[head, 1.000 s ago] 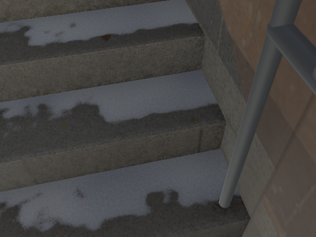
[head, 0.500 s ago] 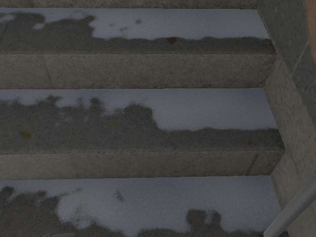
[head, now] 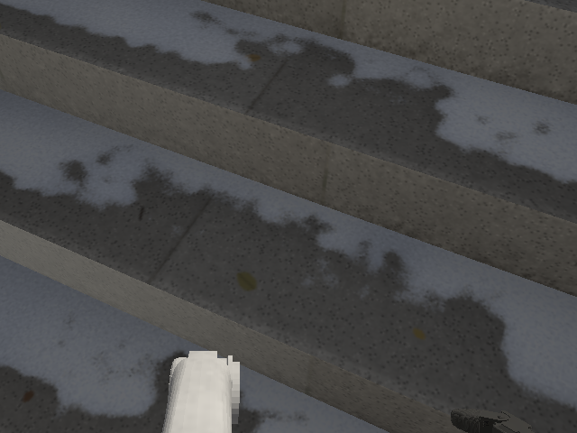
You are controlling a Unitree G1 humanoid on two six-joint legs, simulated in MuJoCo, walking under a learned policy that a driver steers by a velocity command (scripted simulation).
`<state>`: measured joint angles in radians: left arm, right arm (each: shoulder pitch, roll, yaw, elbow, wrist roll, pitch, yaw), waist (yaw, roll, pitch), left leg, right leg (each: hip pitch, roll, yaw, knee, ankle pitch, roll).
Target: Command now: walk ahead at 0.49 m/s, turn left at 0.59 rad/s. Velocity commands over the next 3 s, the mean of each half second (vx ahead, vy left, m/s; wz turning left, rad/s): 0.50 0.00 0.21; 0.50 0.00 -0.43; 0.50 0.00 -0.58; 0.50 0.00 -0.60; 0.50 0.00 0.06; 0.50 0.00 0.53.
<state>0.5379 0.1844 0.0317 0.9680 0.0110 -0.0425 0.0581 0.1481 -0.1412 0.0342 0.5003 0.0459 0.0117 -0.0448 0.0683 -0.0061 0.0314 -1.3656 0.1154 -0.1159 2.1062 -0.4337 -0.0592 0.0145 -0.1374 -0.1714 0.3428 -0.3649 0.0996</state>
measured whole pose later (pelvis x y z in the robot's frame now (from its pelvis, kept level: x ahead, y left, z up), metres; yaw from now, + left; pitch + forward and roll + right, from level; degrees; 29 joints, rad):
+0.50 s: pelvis +0.32 +0.17 +0.18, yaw +6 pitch +2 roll -2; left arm 0.06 0.18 -0.02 0.69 -0.01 -0.08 -0.07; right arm 0.53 -0.18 0.02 1.04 -0.14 -0.11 0.08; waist -0.03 -0.03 -0.08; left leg -0.22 -0.02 0.10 0.56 -0.38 0.09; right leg -1.31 0.14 0.13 2.24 -0.05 -0.21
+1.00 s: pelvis +0.64 +0.22 +0.33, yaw -9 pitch +4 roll -4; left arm 0.52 0.14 -0.03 1.08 0.04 -0.09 -0.05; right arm 0.01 -0.22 0.04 0.73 -0.05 -0.08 0.03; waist 0.07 0.00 -0.16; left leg -0.95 0.06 -0.15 1.36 -0.26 0.01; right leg -0.38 0.19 0.09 0.81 -0.50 -0.08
